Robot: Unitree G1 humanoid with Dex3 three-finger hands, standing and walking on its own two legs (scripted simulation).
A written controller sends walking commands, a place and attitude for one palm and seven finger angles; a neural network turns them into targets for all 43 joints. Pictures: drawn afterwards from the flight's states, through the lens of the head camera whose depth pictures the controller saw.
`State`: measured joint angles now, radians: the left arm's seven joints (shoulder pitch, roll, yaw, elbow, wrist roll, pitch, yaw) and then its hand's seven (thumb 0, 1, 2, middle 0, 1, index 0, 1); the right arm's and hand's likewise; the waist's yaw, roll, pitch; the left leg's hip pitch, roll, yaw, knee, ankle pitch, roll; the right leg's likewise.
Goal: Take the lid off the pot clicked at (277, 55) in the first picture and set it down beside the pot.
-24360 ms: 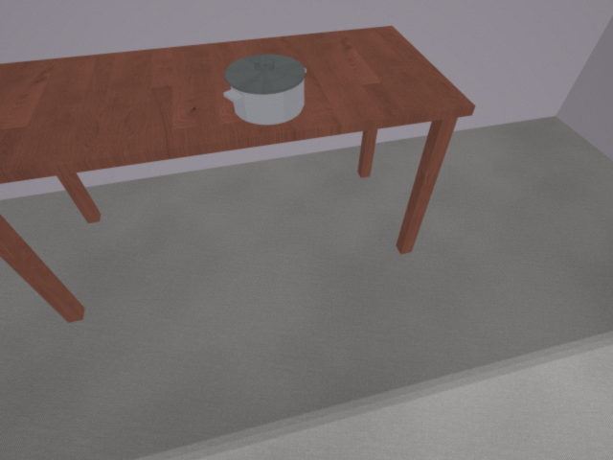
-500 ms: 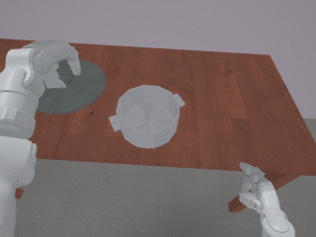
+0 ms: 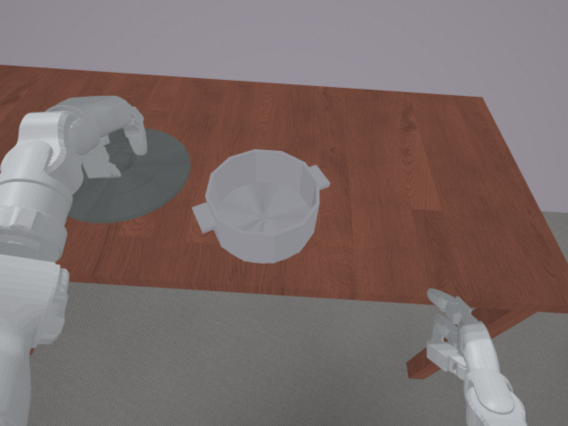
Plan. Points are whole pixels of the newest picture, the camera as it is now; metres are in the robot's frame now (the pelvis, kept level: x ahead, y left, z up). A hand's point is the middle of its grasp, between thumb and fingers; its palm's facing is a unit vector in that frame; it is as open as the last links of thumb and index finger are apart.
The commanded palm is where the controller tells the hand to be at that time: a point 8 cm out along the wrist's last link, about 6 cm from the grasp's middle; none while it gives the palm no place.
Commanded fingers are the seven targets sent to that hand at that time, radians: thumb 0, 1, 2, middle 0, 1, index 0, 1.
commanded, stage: lower the lid onto the table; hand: left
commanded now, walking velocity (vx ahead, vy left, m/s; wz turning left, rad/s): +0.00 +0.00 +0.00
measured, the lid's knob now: (116, 157) +0.48 +0.25 +0.10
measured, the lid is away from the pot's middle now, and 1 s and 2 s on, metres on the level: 0.22 0.23 0.24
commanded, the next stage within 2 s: open the fingers wide in 2.00 s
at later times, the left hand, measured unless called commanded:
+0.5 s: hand (115, 163) +0.47 +0.25 +0.10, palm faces -0.42 -0.07 -0.90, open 7.9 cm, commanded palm +0.50 +0.26 +0.16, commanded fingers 0.00 0.60 1.03 -0.80 -1.00 -0.83 -1.02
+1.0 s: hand (113, 185) +0.46 +0.26 +0.06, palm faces -0.45 -0.07 -0.89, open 7.9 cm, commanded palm +0.51 +0.26 +0.12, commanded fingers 0.00 0.60 1.03 -0.80 -1.00 -0.83 -1.02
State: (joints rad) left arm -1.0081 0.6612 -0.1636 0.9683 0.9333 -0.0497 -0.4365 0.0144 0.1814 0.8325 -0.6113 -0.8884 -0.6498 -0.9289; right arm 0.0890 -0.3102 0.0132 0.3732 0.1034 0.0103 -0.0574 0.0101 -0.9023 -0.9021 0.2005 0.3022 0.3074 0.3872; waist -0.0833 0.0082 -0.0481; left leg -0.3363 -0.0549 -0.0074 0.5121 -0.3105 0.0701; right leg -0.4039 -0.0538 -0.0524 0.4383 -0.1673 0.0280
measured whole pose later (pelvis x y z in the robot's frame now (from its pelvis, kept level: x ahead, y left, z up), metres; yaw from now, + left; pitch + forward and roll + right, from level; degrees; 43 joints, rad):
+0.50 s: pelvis +0.01 +0.00 +0.00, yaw -1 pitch +10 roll -2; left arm -0.99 0.66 -0.13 1.03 0.96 -0.08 -0.39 0.01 0.18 0.83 -0.61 -0.89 -0.65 -0.93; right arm 0.10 -0.30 0.02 0.35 0.10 -0.02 -0.07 0.01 -0.90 -0.90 0.20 0.30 0.32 0.39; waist -0.10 0.01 -0.07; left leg -0.40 -0.05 0.00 0.56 -0.34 0.07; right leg -0.46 -0.05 -0.04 0.48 -0.19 0.03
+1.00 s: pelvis +0.00 +0.01 -0.01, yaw -1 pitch +12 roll -3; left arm -0.95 0.65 -0.14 1.03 0.97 -0.11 -0.35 0.02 0.19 0.83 -0.61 -0.89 -0.65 -0.93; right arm 0.10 -0.30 0.01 0.35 0.09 -0.03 -0.08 0.01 -0.90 -0.90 0.20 0.30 0.29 0.38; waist -0.10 0.00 -0.08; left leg -0.47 -0.05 0.00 0.64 -0.37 0.08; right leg -0.52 -0.05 -0.05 0.53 -0.21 0.02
